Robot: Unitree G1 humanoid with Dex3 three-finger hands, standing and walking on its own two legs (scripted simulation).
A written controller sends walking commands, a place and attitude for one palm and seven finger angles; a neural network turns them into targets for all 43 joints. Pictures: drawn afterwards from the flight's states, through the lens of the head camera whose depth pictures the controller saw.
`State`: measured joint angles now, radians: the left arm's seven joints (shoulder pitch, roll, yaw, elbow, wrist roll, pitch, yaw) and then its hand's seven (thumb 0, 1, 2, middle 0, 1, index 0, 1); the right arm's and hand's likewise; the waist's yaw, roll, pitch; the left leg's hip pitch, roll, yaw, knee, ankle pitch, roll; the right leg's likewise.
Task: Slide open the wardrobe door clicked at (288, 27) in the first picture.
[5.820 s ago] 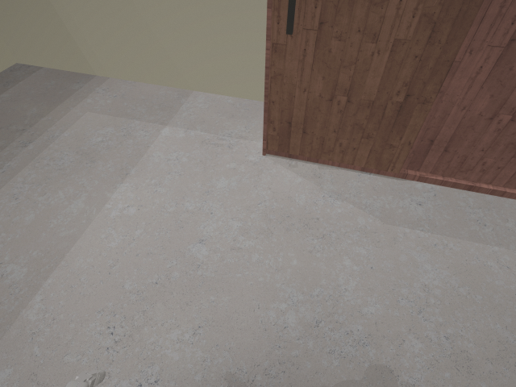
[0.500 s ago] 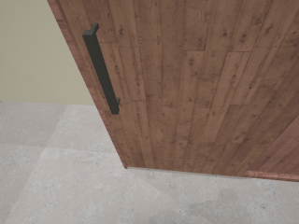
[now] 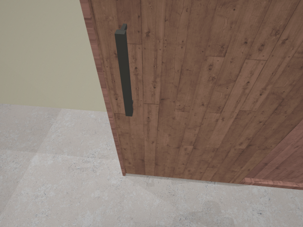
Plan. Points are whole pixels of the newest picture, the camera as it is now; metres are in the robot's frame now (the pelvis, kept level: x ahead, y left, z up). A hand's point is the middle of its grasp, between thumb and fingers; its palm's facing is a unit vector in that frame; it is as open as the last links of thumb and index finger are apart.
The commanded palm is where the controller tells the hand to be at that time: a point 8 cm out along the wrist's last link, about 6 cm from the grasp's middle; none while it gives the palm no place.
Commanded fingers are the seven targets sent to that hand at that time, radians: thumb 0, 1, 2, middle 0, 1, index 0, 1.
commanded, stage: come to a stop and stand still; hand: left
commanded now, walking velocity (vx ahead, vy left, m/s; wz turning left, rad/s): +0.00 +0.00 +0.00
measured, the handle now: (127, 76) +0.52 +0.13 +0.12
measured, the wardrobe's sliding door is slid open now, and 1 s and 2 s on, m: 0.00 0.00 0.00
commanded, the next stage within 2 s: look again from close up in 0.12 s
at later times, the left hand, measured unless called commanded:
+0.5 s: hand out of the picture +0.01 +0.18 -0.17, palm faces +0.01 -0.96 -0.26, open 7.4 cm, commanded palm none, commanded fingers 0.00 0.90 0.90 -0.20 -0.30 -0.20 -0.30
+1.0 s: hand out of the picture +0.00 +0.13 -0.17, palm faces +0.03 -0.98 -0.21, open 7.3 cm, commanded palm none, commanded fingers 0.00 0.90 0.90 -0.20 -0.30 -0.20 -0.30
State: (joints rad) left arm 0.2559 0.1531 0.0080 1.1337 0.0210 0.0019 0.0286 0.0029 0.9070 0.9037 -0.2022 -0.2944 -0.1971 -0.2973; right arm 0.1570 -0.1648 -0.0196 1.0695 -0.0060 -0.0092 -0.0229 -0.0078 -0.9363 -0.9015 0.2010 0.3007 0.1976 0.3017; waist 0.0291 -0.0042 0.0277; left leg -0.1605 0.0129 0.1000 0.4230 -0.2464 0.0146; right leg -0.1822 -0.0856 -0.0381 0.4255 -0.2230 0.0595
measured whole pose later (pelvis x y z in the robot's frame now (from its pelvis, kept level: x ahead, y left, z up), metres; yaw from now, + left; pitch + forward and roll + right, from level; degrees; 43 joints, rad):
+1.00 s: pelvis +0.00 -0.04 +0.00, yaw +1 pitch -1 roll +1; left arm 0.26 0.15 -0.01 1.13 0.01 -0.02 0.03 0.01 0.91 0.90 -0.20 -0.29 -0.20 -0.30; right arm 0.27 -0.17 0.01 1.10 -0.02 -0.01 -0.02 0.01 -0.91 -0.90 0.20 0.30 0.19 0.30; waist 0.01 0.02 0.04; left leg -0.16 0.07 0.07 0.44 -0.25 -0.05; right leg -0.20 -0.04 -0.07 0.49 -0.27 -0.01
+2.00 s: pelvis -0.05 -0.02 -0.08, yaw +3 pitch +7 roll -3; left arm 0.28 0.29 0.17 -0.04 -0.26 -0.21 -0.38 0.01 0.23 0.62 -0.25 -0.72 -0.25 -0.73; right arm 0.21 -0.17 0.09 0.56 0.03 -0.25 -0.05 0.02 -0.90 -0.90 0.20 0.30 0.20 0.30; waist 0.01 0.04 -0.06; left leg -0.75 0.06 -0.02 1.09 -0.47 -0.01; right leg -0.70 -0.07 -0.11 1.02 -0.44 0.02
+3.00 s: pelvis -0.01 -0.02 -0.02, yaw +2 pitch +2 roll -1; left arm -0.06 0.45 0.45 0.34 -0.36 -0.06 -0.56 -0.01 -0.50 0.31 -0.30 -1.19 -0.30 -1.20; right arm 0.26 -0.29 0.07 0.61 0.04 -0.26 -0.10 0.02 -0.90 -0.90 0.20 0.30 0.20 0.30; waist 0.03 0.04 -0.03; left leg -0.39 0.06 0.03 0.72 -0.37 -0.02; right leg -0.37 -0.05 -0.08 0.68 -0.34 0.02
